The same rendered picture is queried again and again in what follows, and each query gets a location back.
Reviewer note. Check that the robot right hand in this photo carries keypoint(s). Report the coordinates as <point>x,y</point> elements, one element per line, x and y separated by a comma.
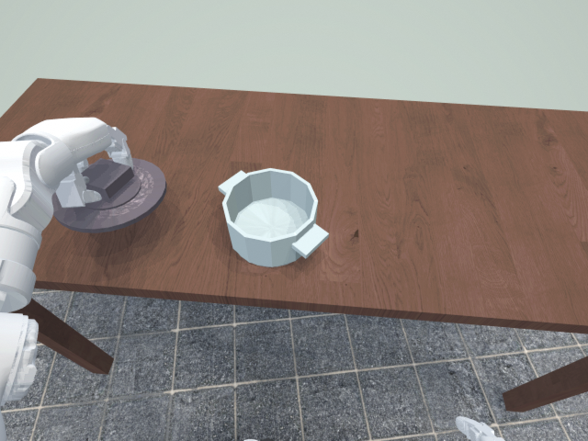
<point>476,431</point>

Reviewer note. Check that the lid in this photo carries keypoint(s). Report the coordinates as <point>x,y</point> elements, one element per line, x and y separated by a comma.
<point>132,203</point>

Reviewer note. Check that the pot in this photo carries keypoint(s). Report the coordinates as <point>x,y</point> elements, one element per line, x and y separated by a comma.
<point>271,216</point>

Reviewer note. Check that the robot left upper arm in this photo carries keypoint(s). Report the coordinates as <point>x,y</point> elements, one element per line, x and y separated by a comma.
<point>18,350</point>

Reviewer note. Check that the robot left hand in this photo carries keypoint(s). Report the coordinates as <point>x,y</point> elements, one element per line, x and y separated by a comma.
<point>84,137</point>

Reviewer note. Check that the knob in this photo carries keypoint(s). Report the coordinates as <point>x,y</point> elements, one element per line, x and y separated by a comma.
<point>107,177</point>

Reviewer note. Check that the table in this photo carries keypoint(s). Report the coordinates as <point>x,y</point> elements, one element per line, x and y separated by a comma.
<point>436,212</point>

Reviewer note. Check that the left robot forearm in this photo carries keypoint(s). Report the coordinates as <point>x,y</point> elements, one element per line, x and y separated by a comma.
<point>32,167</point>

